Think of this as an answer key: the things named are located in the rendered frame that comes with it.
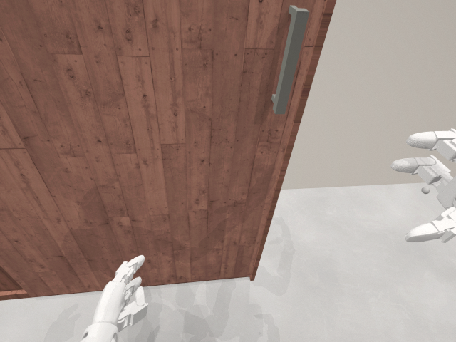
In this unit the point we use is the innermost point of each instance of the left robot forearm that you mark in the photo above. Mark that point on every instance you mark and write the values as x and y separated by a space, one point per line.
100 332

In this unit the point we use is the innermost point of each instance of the wardrobe door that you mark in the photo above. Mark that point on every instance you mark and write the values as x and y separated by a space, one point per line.
7 283
140 127

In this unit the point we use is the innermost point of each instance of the handle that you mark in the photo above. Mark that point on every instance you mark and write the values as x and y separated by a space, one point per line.
299 18

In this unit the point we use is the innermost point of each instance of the right robot hand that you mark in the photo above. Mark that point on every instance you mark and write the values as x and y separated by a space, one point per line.
433 172

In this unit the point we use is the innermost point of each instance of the left robot hand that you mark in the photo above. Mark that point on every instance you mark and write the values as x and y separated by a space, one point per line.
116 296

